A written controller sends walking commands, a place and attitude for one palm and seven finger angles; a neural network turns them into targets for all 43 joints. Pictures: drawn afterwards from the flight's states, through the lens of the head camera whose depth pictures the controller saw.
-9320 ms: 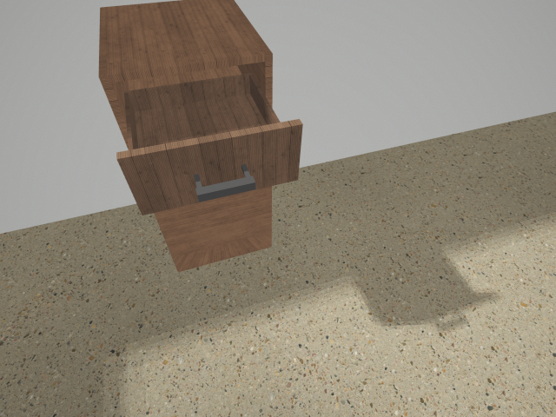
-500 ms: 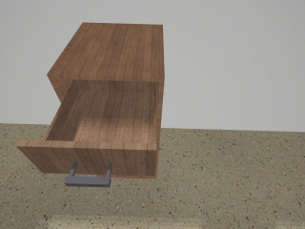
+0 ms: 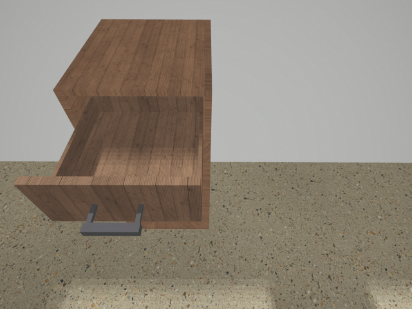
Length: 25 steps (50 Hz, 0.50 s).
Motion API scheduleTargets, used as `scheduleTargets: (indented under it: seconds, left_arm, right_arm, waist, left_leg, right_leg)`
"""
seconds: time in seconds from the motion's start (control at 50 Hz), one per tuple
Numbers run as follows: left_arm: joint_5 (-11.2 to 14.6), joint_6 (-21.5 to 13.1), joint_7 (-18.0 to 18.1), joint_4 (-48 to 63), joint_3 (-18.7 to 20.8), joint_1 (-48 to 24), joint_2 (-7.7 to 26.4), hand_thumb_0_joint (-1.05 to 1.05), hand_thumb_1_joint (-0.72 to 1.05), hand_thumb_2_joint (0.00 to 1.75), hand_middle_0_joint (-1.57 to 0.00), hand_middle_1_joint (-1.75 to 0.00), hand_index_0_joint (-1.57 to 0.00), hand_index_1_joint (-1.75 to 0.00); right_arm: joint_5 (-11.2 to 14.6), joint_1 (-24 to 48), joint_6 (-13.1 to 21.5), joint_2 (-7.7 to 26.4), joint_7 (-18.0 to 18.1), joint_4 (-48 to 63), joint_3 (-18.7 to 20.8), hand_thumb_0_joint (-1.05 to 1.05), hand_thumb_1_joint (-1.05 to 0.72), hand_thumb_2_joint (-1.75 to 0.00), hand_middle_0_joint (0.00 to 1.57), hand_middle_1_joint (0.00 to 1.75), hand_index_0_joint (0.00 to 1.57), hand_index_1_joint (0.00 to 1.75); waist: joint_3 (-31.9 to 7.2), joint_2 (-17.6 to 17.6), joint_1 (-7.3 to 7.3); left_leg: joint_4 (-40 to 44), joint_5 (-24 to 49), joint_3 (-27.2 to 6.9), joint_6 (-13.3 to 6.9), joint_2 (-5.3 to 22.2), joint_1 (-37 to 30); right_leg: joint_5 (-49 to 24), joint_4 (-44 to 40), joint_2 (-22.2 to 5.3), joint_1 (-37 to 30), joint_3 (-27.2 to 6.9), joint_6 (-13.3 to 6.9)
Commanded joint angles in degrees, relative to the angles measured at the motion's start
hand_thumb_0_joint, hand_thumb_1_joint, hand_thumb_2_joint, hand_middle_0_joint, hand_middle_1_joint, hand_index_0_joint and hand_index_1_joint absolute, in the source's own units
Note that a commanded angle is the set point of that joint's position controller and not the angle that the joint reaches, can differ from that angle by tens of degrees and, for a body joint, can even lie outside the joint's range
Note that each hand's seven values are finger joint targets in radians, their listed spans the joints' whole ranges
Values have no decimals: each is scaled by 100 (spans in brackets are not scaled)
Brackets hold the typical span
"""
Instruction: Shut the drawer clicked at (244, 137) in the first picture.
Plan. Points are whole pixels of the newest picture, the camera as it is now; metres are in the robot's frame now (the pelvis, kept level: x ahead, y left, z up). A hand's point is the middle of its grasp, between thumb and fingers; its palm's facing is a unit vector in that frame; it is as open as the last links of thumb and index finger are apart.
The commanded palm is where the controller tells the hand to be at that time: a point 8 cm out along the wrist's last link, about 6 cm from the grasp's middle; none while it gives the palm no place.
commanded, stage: come to a stop and stand still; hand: left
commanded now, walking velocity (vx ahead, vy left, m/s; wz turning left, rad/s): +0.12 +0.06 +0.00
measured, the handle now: (114, 219) +0.29 +0.22 -0.01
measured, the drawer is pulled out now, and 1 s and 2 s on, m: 0.28 0.28 0.28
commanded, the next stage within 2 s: look again from close up in 1.02 s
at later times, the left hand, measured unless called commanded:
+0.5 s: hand out of the picture -0.01 +0.18 -0.19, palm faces +0.03 -0.99 -0.15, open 7.4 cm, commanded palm none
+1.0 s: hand out of the picture +0.07 +0.23 -0.18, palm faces +0.03 -0.98 -0.21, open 7.4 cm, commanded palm none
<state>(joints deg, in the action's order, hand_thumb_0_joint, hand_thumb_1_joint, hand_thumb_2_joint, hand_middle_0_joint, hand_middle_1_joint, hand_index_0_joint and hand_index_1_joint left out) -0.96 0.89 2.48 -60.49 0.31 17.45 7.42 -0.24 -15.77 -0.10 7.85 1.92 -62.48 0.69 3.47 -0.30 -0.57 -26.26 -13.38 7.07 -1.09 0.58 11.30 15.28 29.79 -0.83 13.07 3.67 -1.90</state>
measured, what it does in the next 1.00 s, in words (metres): shifts its weight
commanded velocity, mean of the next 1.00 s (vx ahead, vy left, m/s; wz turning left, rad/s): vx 0.03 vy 0.01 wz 0.00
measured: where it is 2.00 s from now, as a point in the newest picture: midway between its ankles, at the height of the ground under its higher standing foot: outside the picture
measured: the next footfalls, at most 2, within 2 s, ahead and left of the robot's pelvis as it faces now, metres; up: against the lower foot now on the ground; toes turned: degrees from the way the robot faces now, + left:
none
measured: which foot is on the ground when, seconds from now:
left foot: down 0.00-1.00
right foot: down 0.00-1.00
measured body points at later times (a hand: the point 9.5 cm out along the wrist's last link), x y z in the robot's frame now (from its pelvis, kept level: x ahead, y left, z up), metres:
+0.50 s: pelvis +0.02 +0.02 -0.01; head +0.04 +0.03 +0.44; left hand -0.01 +0.23 -0.17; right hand -0.03 -0.19 -0.16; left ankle +0.01 +0.11 -0.74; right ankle +0.01 -0.09 -0.74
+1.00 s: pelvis +0.05 +0.06 +0.00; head +0.06 +0.05 +0.45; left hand +0.06 +0.28 -0.16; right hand +0.06 -0.17 -0.16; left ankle +0.01 +0.11 -0.74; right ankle +0.01 -0.09 -0.74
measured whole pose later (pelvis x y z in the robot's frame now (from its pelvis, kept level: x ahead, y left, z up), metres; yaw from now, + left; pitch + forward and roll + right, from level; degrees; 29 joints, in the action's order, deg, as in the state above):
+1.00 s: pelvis +0.05 +0.06 +0.00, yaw +0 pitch -1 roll +0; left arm -0.5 0.6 2.7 -60.9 0.1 16.0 8.8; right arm -0.6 -16.0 1.3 9.7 1.9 -62.7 -0.8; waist 1.8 0.4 -0.2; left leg -25.8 -18.1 5.8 -5.3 -4.1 6.7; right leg 18.7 28.2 -4.3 7.8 2.0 2.7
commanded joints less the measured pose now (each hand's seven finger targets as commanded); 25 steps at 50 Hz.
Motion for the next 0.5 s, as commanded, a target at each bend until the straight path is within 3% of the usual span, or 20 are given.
scheduleTargets:
  seconds: [0.0,0.08,0.14,0.18,0.24,0.3,0.32,0.34,0.36,0.38,0.4,0.42,0.44,0.46,0.48]
  left_arm:
    - [-8,-130,34,177,75,407,612,0,90,90,-20,-30,-20,-30]
    - [-27,-127,-8,149,107,353,765,0,90,90,-20,-30,-20,-30]
    - [-21,-87,-14,223,190,309,873,0,90,90,-20,-30,-20,-30]
    - [-18,-86,-30,255,206,262,839,0,90,90,-20,-30,-20,-30]
    - [-9,-100,-56,240,174,373,679,0,90,90,-20,-30,-20,-30]
    - [-29,-98,-64,171,112,571,463,0,90,90,-20,-30,-20,-30]
    - [-20,-303,151,-233,39,1297,722,0,90,90,-20,-30,-20,-30]
    - [-51,-387,85,60,42,966,999,0,90,90,-20,-30,-20,-30]
    - [-37,-445,56,219,90,539,1124,0,90,90,-20,-30,-20,-30]
    - [-34,-448,69,353,156,255,1070,0,90,90,-20,-30,-20,-30]
    - [-28,-454,74,390,167,115,998,0,90,90,-20,-30,-20,-30]
    - [-7,-454,63,341,138,118,927,0,90,90,-20,-30,-20,-30]
    - [25,-430,58,258,106,144,795,0,90,90,-20,-30,-20,-30]
    - [41,-381,43,208,83,296,609,0,90,90,-20,-30,-20,-30]
    - [51,-327,50,138,58,441,499,0,90,90,-20,-30,-20,-30]
  right_arm:
    - [-40,-355,14,406,-55,185,44,0,-90,-90,20,30,20,30]
    - [-103,-657,-69,402,-116,43,14,0,-90,-90,20,30,20,30]
    - [-133,-913,-93,341,-138,-33,21,0,-90,-90,20,30,20,30]
    - [-136,-1078,-63,313,-132,-74,8,0,-90,-90,20,30,20,30]
    - [-143,-1112,18,308,-99,-65,-24,0,-90,-90,20,30,20,30]
    - [-110,-1024,74,390,-66,-47,-34,0,-90,-90,20,30,20,30]
    - [-71,339,119,586,-102,475,-74,0,-90,-90,20,30,20,30]
    - [-50,-284,39,115,-156,655,-74,0,-90,-90,20,30,20,30]
    - [-96,-648,-29,316,-191,581,-25,0,-90,-90,20,30,20,30]
    - [-90,-789,-4,304,-208,557,4,0,-90,-90,20,30,20,30]
    - [-78,-843,58,231,-208,514,-24,0,-90,-90,20,30,20,30]
    - [-62,-964,118,126,-174,427,-67,0,-90,-90,20,30,20,30]
    - [-57,-1115,189,174,-146,314,-89,0,-90,-90,20,30,20,30]
    - [-65,-1164,261,344,-119,256,-60,0,-90,-90,20,30,20,30]
    - [-77,-1023,252,532,-78,260,-68,0,-90,-90,20,30,20,30]
  waist:
    - [-12,-223,48]
    - [466,-592,105]
    - [510,-574,146]
    - [548,-348,181]
    - [621,234,74]
    - [689,547,-59]
    - [1122,65,-563]
    - [416,-697,-27]
    - [-103,-481,184]
    - [-364,-343,295]
    - [-450,-144,350]
    - [-557,-21,367]
    - [-576,186,354]
    - [-484,633,208]
    - [-410,869,72]
  left_leg:
    - [455,-374,-620,-37,479,129]
    - [103,-761,-396,11,220,77]
    - [-262,-804,-259,4,92,26]
    - [-69,-830,-373,-35,104,24]
    - [557,-1113,-779,-121,318,443]
    - [1179,-1692,-1247,-236,611,883]
    - [-728,-990,-474,127,387,1598]
    - [-1526,-1228,-587,84,127,1263]
    - [-1824,-1191,-642,53,233,1089]
    - [-1834,-1039,-649,22,225,897]
    - [-1329,-845,-550,44,165,652]
    - [-559,-494,-471,78,105,194]
    - [16,71,-674,48,205,-39]
    - [81,977,-1022,-88,567,103]
    - [100,1547,-1281,-261,821,338]
  right_leg:
    - [387,-1052,-707,330,-965,-134]
    - [2282,-1870,-847,1011,-1229,-216]
    - [2685,-2086,-970,1225,-1318,-323]
    - [2421,-1826,-849,1225,-1150,-318]
    - [1827,-1190,-545,866,-814,-272]
    - [1142,-734,-300,476,-454,-136]
    - [-826,-1130,-766,252,-929,51]
    - [168,-1762,-1526,352,-1988,-296]
    - [638,-1813,-1741,194,-2127,-672]
    - [601,-1601,-1558,229,-1683,-791]
    - [-304,-1292,-1410,151,-1251,-779]
    - [-891,-895,-1247,130,-1000,-673]
    - [-1101,-408,-938,26,-727,-478]
    - [-858,-80,-567,-48,-450,-230]
    - [-397,-75,-379,-214,-258,-104]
